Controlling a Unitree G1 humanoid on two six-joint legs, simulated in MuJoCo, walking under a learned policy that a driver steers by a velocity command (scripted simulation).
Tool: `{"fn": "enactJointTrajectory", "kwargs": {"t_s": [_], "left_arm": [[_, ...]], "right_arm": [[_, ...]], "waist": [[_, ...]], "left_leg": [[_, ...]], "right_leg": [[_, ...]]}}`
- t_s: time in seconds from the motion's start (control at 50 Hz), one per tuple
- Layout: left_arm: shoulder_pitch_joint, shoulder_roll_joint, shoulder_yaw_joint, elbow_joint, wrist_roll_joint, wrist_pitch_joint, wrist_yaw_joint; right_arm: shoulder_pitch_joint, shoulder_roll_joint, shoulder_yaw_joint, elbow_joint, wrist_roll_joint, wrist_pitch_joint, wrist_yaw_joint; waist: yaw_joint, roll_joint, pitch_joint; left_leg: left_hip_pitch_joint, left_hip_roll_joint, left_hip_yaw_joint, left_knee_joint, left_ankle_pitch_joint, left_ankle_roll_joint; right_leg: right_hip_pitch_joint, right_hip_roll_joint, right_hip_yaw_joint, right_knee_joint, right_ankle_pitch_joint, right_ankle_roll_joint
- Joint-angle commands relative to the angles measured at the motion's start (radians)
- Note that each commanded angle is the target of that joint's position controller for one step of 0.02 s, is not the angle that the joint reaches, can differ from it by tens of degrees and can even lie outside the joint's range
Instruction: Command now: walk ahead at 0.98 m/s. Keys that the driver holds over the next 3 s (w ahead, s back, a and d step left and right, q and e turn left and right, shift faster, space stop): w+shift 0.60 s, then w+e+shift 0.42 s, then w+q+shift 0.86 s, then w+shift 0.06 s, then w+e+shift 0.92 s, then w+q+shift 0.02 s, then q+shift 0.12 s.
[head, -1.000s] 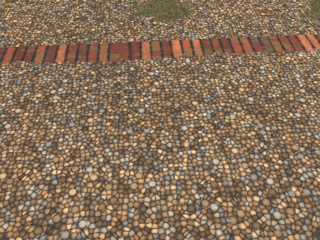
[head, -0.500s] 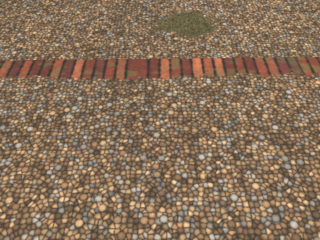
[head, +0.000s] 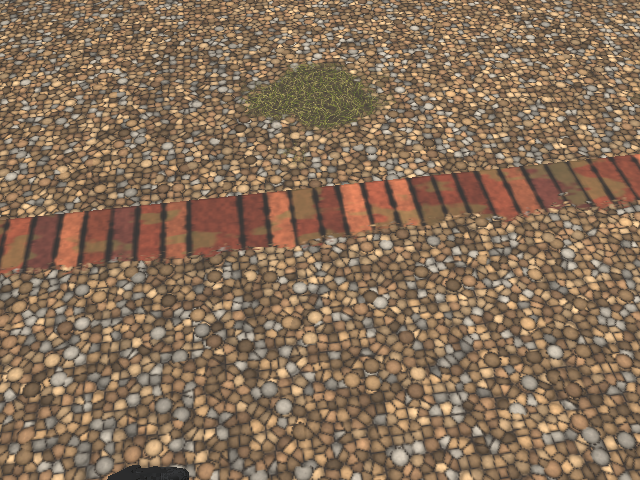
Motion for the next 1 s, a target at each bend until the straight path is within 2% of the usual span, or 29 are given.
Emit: {"fn": "enactJointTrajectory", "kwargs": {"t_s": [0.02,0.08,0.12,0.14,0.16,0.18,0.2,0.24,0.28,0.32,0.36,0.42,0.46,0.52,0.54,0.58,0.6,0.62,0.64,0.66,0.68,0.7,0.74,0.78,0.8,0.86,0.92,0.96,1.0], "left_arm": [[-0.135,0.036,-0.008,-0.080,-0.013,-0.011,-0.001],[-0.059,0.092,0.009,-0.071,-0.009,-0.013,0.020],[0.268,0.166,0.043,0.023,-0.012,-0.012,0.047],[0.456,0.212,0.066,0.075,0.005,-0.008,0.066],[0.537,0.292,0.089,0.089,0.033,-0.004,0.078],[0.496,0.272,0.093,0.094,0.028,-0.004,0.055],[0.395,0.202,0.087,0.095,0.011,-0.011,0.044],[0.317,0.093,0.061,0.113,0.014,-0.029,0.038],[0.327,0.053,0.042,0.147,0.004,-0.043,0.049],[0.359,0.077,0.042,0.170,-0.018,-0.061,0.050],[0.386,0.101,0.043,0.170,-0.022,-0.071,0.042],[0.416,0.118,0.042,0.170,-0.038,-0.087,0.038],[0.472,0.157,0.045,0.188,-0.044,-0.091,0.042],[0.510,0.203,0.045,0.201,-0.026,-0.076,0.055],[0.509,0.226,0.049,0.205,-0.012,-0.064,0.065],[0.453,0.264,0.060,0.201,0.010,-0.031,0.087],[0.443,0.216,0.052,0.183,0.017,-0.027,0.087],[0.625,-0.006,0.004,0.144,-0.038,-0.034,0.057],[0.533,0.116,0.023,0.137,-0.054,-0.048,0.067],[0.376,0.145,0.032,0.098,-0.057,-0.048,0.073],[0.342,0.133,0.028,0.093,-0.047,-0.046,0.068],[0.338,0.112,0.026,0.101,-0.035,-0.032,0.059],[0.370,0.060,0.020,0.096,-0.010,0.008,0.034],[0.300,0.046,0.019,0.059,-0.007,0.034,0.019],[0.236,0.048,0.017,0.030,-0.009,0.039,0.014],[0.101,0.039,0.006,-0.024,-0.025,0.034,0.006],[-0.005,0.045,-0.005,-0.065,-0.023,0.022,-0.005],[0.012,0.075,-0.001,-0.063,-0.013,0.020,-0.010],[0.155,0.135,0.018,-0.025,-0.013,0.028,-0.006]], "right_arm": [[-0.004,-0.138,-0.010,-0.051,0.007,-0.025,-0.013],[0.008,-0.205,-0.016,-0.038,-0.018,-0.005,-0.034],[-0.039,-0.250,-0.030,-0.037,-0.042,0.025,-0.053],[-0.092,-0.238,-0.031,-0.054,-0.043,0.029,-0.052],[-0.066,-0.091,-0.004,-0.097,-0.028,0.019,-0.031],[0.009,-0.083,-0.003,-0.119,0.032,0.000,-0.017],[-0.136,-0.143,-0.010,-0.151,0.021,-0.004,-0.027],[-0.244,-0.119,-0.005,-0.175,-0.001,0.001,-0.017],[-0.226,-0.065,0.007,-0.185,-0.038,0.033,0.009],[-0.298,-0.053,0.015,-0.224,-0.050,0.051,0.026],[-0.440,-0.073,0.021,-0.285,-0.050,0.052,0.033],[-0.584,-0.068,0.039,-0.338,-0.034,0.038,0.048],[-0.641,-0.080,0.041,-0.352,-0.020,0.037,0.048],[-0.633,-0.135,0.025,-0.353,-0.030,0.036,0.031],[-0.565,-0.161,0.014,-0.339,-0.032,0.037,0.021],[-0.199,-0.233,-0.024,-0.227,-0.031,0.043,-0.009],[-0.018,-0.299,-0.050,-0.185,-0.046,0.050,-0.029],[-0.050,-0.380,-0.072,-0.190,-0.087,0.040,-0.025],[-0.077,-0.302,-0.072,-0.193,-0.053,0.046,-0.005],[-0.187,-0.241,-0.059,-0.187,-0.052,0.033,-0.005],[-0.237,-0.181,-0.047,-0.183,-0.053,0.022,0.001],[-0.250,-0.149,-0.038,-0.170,-0.055,0.014,0.000],[-0.224,-0.094,-0.020,-0.128,-0.035,0.000,-0.002],[-0.219,-0.109,-0.023,-0.110,-0.010,-0.015,0.000],[-0.212,-0.108,-0.022,-0.107,-0.009,-0.020,0.002],[-0.179,-0.105,-0.015,-0.098,-0.016,-0.030,0.004],[-0.127,-0.137,-0.009,-0.087,-0.007,-0.026,-0.020],[-0.109,-0.189,-0.013,-0.095,-0.005,-0.019,-0.050],[-0.141,-0.252,-0.029,-0.118,-0.009,0.004,-0.081]], "waist": [[0.029,0.031,0.161],[0.089,0.125,0.034],[0.246,0.166,-0.135],[0.333,0.148,-0.215],[0.274,-0.078,-0.304],[0.193,-0.226,-0.397],[0.178,-0.080,-0.213],[0.113,0.080,-0.031],[0.038,0.045,0.021],[0.023,0.014,0.087],[0.044,0.009,0.141],[0.073,0.012,0.163],[0.099,0.002,0.165],[0.083,-0.054,0.081],[0.041,-0.091,0.016],[-0.142,-0.111,-0.164],[-0.199,-0.074,-0.265],[-0.013,0.295,-0.404],[-0.063,0.152,-0.423],[-0.031,0.079,-0.180],[0.001,-0.005,-0.094],[0.035,-0.006,-0.039],[0.093,0.049,0.004],[0.109,0.068,0.061],[0.102,0.064,0.089],[0.084,0.072,0.127],[0.069,0.049,0.146],[0.098,0.090,0.096],[0.190,0.139,0.000]], "left_leg": [[-0.185,0.249,-0.064,-0.152,0.729,0.051],[0.043,0.293,-0.042,0.092,1.316,0.023],[0.026,0.314,-0.034,0.508,1.366,0.025],[-0.157,0.281,-0.024,0.799,1.133,0.036],[-0.508,0.142,-0.028,1.203,0.302,0.035],[-0.804,0.024,-0.165,1.431,-0.149,0.032],[-0.900,0.120,-0.182,1.383,-0.019,0.060],[-0.842,0.185,-0.172,1.260,0.060,0.055],[-0.770,0.225,-0.171,1.178,0.056,0.025],[-0.832,0.260,-0.136,1.107,0.076,-0.005],[-0.871,0.272,-0.074,0.953,0.191,-0.023],[-0.684,0.235,0.005,0.608,0.443,-0.014],[-0.632,0.196,0.038,0.497,0.533,0.008],[-0.608,0.108,0.078,0.416,0.425,0.045],[-0.537,0.072,0.072,0.416,0.342,0.057],[-0.187,0.053,0.037,0.392,0.217,0.088],[0.054,0.196,-0.112,0.461,0.007,0.112],[0.402,0.545,-0.692,0.364,-0.203,0.252],[0.350,0.524,-0.890,0.163,-0.353,0.219],[0.137,0.478,-0.666,0.124,-0.254,0.164],[-0.029,0.449,-0.533,0.100,-0.117,0.135],[-0.142,0.412,-0.414,0.079,-0.016,0.100],[-0.272,0.362,-0.258,0.026,0.039,0.043],[-0.307,0.339,-0.130,-0.014,0.142,-0.006],[-0.326,0.315,-0.054,-0.031,0.238,-0.035],[-0.330,0.235,0.131,-0.035,0.572,-0.086],[-0.232,0.234,0.207,-0.025,0.859,-0.113],[-0.130,0.270,0.226,0.074,1.202,-0.128],[-0.074,0.317,0.220,0.282,1.448,-0.132]], "right_leg": [[0.211,0.078,-0.082,-0.179,0.090,-0.028],[0.326,0.189,-0.110,-0.221,-0.083,-0.064],[0.640,0.212,-0.067,-0.255,-0.197,-0.099],[0.889,0.126,0.012,-0.248,-0.294,-0.129],[1.151,-0.146,0.369,-0.221,-0.532,-0.186],[1.289,-0.283,0.891,-0.434,-0.675,-0.296],[1.148,-0.218,0.754,-0.505,-0.671,-0.244],[0.839,-0.148,0.510,-0.562,-0.480,-0.190],[0.660,-0.079,0.378,-0.615,-0.455,-0.145],[0.594,-0.053,0.301,-0.673,-0.395,-0.138],[0.548,-0.009,0.205,-0.726,-0.243,-0.133],[0.475,0.042,0.095,-0.777,0.004,-0.098],[0.591,0.005,0.082,-0.824,0.168,-0.087],[0.877,-0.031,0.041,-0.674,0.660,-0.059],[0.935,-0.051,0.038,-0.548,0.816,-0.049],[0.880,-0.054,0.018,-0.091,0.818,-0.035],[0.678,-0.006,0.023,0.251,0.524,-0.041],[0.209,0.171,0.083,0.707,-0.572,-0.003],[0.099,0.157,0.178,0.763,-0.534,-0.044],[0.053,0.091,0.160,0.699,-0.384,-0.048],[0.099,0.055,0.157,0.627,-0.329,-0.051],[0.144,0.027,0.164,0.593,-0.313,-0.050],[0.208,-0.004,0.161,0.546,-0.301,-0.034],[0.134,-0.026,0.137,0.511,-0.260,-0.020],[0.111,-0.023,0.109,0.472,-0.213,-0.015],[0.113,0.025,0.002,0.286,-0.038,-0.025],[0.158,0.086,-0.114,0.039,0.038,-0.054],[0.254,0.154,-0.169,-0.057,0.048,-0.080],[0.425,0.217,-0.177,-0.081,-0.027,-0.105]]}}
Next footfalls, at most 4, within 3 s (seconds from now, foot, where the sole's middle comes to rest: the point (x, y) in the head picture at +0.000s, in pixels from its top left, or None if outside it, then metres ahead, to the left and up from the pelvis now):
0.14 right None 0.35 -0.08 -0.77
0.60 left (266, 345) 0.81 0.10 -0.77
1.06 right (320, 213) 1.22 -0.06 -0.77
1.50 left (308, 113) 1.67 -0.05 -0.77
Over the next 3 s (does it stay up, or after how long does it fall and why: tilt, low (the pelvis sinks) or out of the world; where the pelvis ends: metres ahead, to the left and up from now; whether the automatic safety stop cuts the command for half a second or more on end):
stays up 2.81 -0.01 0.00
